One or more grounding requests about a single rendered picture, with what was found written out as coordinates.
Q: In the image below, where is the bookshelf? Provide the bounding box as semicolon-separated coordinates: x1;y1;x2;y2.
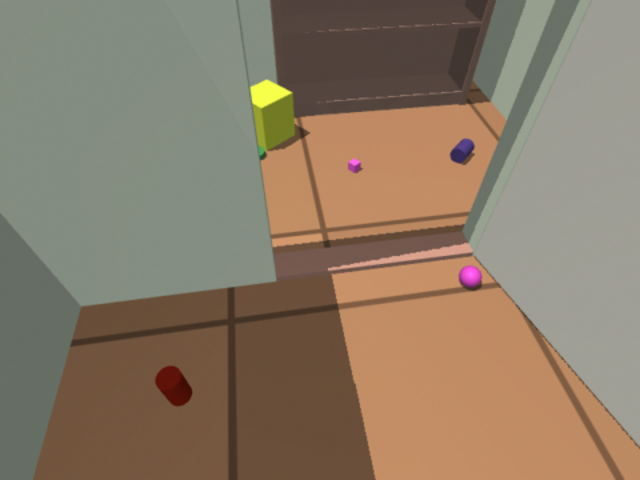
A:
270;0;497;117

